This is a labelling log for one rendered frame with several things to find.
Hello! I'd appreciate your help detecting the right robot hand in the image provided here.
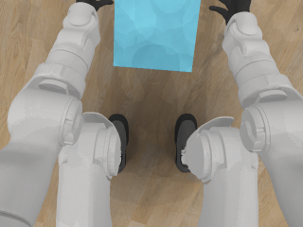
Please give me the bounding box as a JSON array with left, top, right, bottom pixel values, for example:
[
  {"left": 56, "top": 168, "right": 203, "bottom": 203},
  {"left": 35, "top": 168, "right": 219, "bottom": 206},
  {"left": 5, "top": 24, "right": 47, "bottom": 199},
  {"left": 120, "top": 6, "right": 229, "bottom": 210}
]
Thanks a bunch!
[{"left": 209, "top": 0, "right": 252, "bottom": 25}]

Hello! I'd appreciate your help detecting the left robot thigh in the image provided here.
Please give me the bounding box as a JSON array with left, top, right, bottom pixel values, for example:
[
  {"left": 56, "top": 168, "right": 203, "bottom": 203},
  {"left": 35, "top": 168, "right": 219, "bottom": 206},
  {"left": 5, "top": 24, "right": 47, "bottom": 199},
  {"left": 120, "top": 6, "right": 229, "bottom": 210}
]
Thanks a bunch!
[{"left": 55, "top": 122, "right": 121, "bottom": 227}]

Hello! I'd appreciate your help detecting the left robot upper arm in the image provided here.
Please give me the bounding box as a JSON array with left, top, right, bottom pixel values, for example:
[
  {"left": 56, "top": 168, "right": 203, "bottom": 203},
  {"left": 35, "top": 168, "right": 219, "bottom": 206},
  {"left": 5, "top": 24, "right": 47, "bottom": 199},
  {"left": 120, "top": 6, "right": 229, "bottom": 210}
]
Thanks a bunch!
[{"left": 0, "top": 87, "right": 83, "bottom": 227}]

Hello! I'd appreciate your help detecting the robot left forearm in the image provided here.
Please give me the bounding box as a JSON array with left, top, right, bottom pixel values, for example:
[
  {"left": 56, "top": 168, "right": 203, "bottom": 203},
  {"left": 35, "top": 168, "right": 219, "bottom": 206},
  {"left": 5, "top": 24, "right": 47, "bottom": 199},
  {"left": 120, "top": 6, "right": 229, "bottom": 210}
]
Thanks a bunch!
[{"left": 7, "top": 2, "right": 100, "bottom": 134}]

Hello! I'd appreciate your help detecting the right robot upper arm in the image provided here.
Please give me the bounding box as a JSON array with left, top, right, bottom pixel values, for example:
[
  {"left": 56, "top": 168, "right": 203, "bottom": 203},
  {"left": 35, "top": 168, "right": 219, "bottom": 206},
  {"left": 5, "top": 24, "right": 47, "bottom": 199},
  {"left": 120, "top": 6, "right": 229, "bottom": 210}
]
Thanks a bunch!
[{"left": 239, "top": 98, "right": 303, "bottom": 227}]

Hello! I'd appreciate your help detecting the robot left shin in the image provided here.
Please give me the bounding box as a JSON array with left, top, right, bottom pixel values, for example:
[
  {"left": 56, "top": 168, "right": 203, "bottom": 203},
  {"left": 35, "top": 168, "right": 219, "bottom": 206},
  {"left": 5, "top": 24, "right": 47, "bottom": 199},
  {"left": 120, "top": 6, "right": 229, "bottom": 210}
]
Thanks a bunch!
[{"left": 58, "top": 112, "right": 121, "bottom": 166}]

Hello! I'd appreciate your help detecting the robot right forearm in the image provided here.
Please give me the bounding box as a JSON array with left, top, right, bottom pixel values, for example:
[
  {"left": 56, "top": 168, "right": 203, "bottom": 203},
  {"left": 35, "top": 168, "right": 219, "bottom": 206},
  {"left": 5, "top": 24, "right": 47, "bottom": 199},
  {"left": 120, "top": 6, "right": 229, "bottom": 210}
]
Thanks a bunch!
[{"left": 222, "top": 11, "right": 303, "bottom": 110}]

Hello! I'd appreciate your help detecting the left robot hand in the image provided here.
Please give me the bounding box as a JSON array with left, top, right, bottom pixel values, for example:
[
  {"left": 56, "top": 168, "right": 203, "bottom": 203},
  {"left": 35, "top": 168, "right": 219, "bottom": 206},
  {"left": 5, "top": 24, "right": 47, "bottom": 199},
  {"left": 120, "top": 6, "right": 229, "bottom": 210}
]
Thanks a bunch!
[{"left": 76, "top": 0, "right": 114, "bottom": 11}]

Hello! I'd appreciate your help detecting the carton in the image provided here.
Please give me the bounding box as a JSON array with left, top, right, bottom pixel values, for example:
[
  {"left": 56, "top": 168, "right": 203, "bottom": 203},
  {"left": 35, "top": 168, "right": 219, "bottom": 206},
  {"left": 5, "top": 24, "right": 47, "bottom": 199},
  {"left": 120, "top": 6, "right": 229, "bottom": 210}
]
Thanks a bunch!
[{"left": 113, "top": 0, "right": 201, "bottom": 73}]

